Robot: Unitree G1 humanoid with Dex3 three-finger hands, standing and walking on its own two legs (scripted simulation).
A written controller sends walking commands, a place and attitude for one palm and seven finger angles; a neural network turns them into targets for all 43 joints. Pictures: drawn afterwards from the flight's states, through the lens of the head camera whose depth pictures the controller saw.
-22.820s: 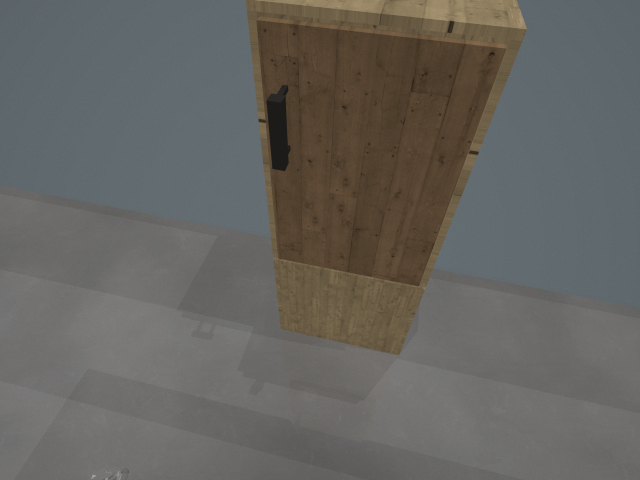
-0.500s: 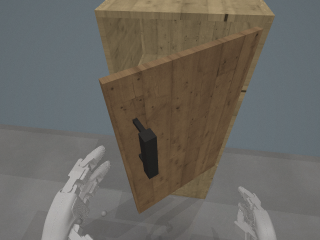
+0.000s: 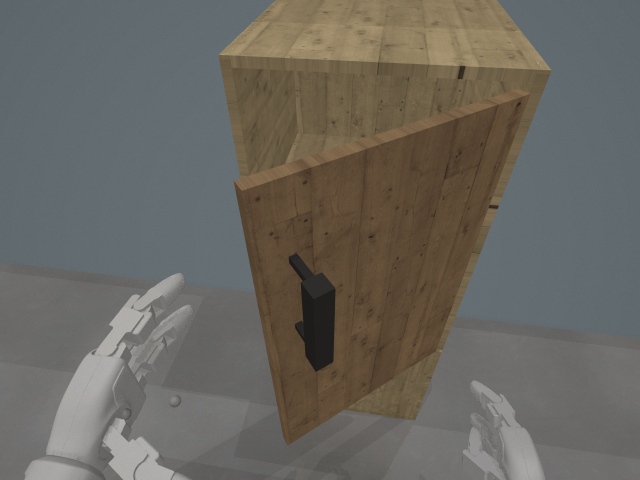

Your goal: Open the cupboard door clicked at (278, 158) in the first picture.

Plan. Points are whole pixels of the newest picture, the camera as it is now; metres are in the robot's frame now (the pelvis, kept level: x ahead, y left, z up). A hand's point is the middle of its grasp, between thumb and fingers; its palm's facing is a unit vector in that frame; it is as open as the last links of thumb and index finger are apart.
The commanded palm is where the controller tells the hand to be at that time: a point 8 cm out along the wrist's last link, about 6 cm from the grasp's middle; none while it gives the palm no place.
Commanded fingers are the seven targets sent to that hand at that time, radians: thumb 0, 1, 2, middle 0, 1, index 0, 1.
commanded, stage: draw the hand back to the body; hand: left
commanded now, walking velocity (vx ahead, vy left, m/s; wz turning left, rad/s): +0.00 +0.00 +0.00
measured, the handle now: (308, 312) +0.28 +0.05 +0.12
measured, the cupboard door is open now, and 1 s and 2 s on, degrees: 40 40 40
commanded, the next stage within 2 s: step back with the hand held close in 1.06 s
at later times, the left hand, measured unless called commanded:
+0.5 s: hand (106, 340) +0.19 +0.21 +0.18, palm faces +0.36 -0.84 -0.40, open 11.3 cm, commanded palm +0.14 +0.27 +0.20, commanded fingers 0.00 0.62 0.78 -0.19 -0.30 -0.19 -0.30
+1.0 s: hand (100, 322) +0.20 +0.22 +0.20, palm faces +0.44 -0.81 -0.40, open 7.5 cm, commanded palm +0.15 +0.26 +0.21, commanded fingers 0.00 0.90 0.90 -0.20 -0.30 -0.20 -0.30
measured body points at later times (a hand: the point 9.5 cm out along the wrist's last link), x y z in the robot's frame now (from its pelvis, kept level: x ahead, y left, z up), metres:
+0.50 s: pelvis +0.01 -0.01 +0.03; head -0.01 -0.03 +0.48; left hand +0.16 +0.26 +0.21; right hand +0.20 -0.22 -0.05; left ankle -0.02 +0.09 -0.70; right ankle +0.03 -0.13 -0.70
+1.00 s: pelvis +0.01 -0.03 +0.03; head -0.01 -0.06 +0.48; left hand +0.17 +0.26 +0.22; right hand +0.19 -0.26 -0.05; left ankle -0.02 +0.09 -0.70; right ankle +0.03 -0.13 -0.71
